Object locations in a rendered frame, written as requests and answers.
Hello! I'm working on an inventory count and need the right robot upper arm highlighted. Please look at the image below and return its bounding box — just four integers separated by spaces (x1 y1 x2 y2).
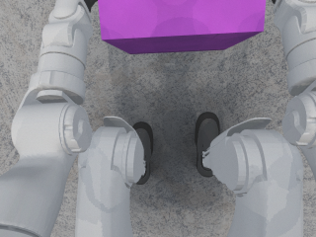
281 91 316 183

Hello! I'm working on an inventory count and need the robot left hand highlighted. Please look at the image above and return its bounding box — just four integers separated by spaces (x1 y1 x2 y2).
84 0 98 13

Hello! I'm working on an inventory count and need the left robot thigh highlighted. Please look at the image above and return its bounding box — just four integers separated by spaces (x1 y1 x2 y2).
75 126 142 237

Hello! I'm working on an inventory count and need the left robot forearm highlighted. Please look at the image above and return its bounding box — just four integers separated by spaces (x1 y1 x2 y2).
11 0 94 148

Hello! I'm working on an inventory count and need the robot left shin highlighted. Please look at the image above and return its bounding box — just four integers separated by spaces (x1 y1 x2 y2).
78 117 146 182

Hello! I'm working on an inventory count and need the carton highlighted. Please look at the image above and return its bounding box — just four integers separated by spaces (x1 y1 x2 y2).
98 0 266 54

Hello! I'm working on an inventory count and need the right robot forearm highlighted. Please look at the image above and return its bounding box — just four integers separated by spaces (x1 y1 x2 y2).
273 0 316 97

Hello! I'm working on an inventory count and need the left robot upper arm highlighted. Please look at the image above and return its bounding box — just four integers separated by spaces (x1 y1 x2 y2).
0 102 93 237

